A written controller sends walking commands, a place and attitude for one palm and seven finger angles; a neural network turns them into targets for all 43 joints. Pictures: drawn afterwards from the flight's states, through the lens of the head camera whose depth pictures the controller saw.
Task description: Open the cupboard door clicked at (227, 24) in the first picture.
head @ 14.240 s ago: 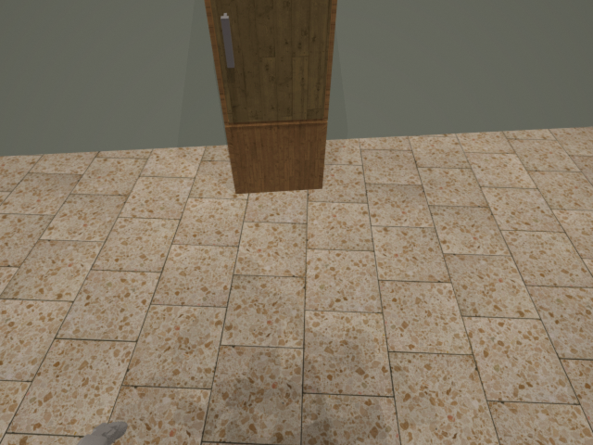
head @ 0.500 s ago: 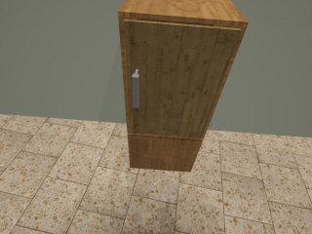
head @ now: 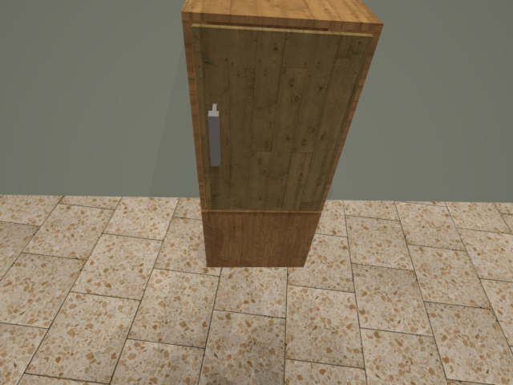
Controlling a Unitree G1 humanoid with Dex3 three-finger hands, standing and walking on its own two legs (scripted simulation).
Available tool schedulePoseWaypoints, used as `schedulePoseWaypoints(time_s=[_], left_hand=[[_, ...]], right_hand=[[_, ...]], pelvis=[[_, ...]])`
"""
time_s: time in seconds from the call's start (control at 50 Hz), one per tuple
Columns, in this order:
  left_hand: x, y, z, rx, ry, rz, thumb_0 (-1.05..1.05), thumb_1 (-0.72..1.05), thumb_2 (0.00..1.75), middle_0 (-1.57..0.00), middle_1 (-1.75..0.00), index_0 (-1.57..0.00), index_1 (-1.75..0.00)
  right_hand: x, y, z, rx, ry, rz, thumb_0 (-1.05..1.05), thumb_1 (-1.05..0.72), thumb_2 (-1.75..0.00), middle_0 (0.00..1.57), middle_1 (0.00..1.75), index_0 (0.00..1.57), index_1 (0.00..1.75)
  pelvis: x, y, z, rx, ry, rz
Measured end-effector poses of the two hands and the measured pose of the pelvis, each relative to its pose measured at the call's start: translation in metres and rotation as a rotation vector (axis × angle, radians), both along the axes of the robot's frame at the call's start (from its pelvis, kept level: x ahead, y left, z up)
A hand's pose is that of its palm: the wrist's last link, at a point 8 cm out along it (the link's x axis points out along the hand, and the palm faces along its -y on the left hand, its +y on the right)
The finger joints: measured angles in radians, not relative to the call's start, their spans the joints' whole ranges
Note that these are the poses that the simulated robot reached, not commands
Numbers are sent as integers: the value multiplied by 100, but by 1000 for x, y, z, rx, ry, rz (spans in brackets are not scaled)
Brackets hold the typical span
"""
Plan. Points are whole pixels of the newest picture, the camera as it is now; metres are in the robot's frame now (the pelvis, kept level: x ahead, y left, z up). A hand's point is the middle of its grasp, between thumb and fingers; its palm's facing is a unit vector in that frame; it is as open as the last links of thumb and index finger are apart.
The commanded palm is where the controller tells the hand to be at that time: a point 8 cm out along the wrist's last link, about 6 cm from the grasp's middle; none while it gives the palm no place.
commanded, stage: come to a stop and stand still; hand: left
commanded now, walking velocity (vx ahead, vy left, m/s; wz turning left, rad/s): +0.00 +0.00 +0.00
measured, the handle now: (215, 135) +0.72 +0.13 -0.02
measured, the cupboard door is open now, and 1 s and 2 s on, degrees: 0 0 0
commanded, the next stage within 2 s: look again from close up in 0.38 s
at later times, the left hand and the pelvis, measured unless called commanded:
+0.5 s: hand out of the picture -0.08 +0.13 -0.18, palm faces +0.01 -0.99 -0.11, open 7.4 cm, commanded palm none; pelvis -0.03 -0.01 +0.00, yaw -1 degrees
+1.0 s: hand out of the picture -0.03 +0.13 -0.18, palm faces -0.02 -0.98 -0.18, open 7.4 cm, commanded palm none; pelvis -0.01 -0.03 +0.00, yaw -2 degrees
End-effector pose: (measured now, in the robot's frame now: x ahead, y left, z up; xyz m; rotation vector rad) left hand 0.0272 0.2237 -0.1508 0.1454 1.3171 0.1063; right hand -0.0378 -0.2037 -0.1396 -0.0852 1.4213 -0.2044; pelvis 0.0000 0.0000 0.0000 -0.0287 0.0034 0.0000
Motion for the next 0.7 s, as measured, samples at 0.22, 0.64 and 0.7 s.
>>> schedulePoseWaypoints(time_s=[0.22,0.64,0.7], left_hand=[[-117,-17,3,24,221,68,0,91,90,-20,-30,-20,-30],[-95,-42,3,-20,146,29,0,91,90,-20,-30,-20,-30],[-88,-40,4,-6,134,18,0,91,90,-20,-30,-20,-30]], right_hand=[[-33,-21,-9,14,54,-16,1,-92,-90,20,30,20,30],[-7,-27,-11,8,-12,31,2,-93,-90,20,30,20,30],[-1,-33,-11,3,-33,29,2,-93,-90,20,30,20,30]], pelvis=[[-23,-11,-3,11,-20,-16],[-29,-17,-2,35,-11,-28],[-26,-20,-2,35,-16,-32]])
